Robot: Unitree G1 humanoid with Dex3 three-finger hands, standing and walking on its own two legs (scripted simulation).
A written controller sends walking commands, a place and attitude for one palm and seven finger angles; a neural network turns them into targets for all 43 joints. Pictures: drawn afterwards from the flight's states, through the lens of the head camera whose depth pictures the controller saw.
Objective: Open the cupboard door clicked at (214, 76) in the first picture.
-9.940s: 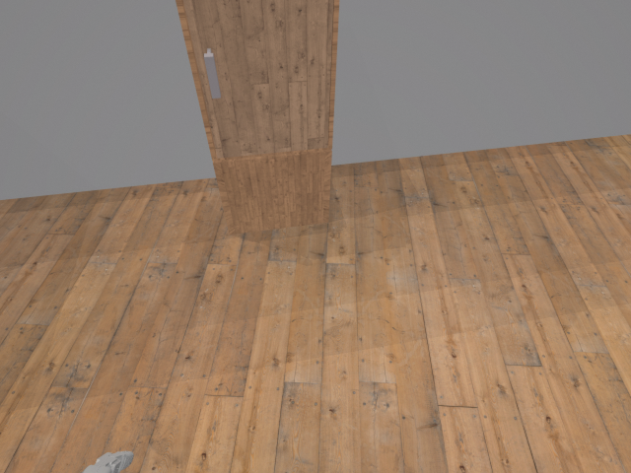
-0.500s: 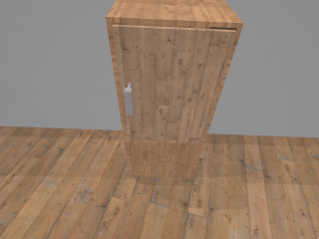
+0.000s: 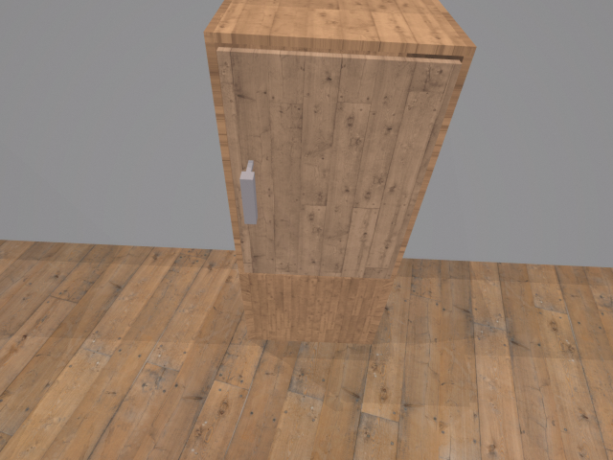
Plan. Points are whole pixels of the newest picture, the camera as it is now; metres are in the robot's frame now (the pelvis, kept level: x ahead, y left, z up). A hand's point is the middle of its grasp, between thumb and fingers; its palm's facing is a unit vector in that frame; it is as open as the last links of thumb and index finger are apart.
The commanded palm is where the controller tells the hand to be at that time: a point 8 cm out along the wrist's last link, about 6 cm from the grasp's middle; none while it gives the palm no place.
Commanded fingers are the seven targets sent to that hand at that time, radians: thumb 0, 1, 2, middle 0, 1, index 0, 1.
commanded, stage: shuffle to correct the standing spot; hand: left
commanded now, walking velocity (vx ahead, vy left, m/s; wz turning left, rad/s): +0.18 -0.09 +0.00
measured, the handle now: (250, 192) +0.63 +0.16 -0.03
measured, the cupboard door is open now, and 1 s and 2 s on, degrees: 0 0 0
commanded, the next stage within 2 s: come to a stop and stand still in 0.52 s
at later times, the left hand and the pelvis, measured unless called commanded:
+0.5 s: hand (188, 451) +0.18 +0.19 -0.17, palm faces -0.04 -0.98 -0.19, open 7.3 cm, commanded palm none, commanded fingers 0.00 0.90 0.90 -0.20 -0.30 -0.20 -0.30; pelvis +0.09 +0.00 +0.00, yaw -1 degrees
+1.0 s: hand (234, 426) +0.22 +0.13 -0.17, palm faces +0.11 -0.97 -0.23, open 7.2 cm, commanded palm none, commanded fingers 0.00 0.90 0.90 -0.20 -0.30 -0.20 -0.30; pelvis +0.13 -0.06 -0.01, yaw +3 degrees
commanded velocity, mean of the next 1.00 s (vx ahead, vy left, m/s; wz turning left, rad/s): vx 0.01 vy -0.02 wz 0.03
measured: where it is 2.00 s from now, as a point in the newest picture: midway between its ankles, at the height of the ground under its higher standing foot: outside the picture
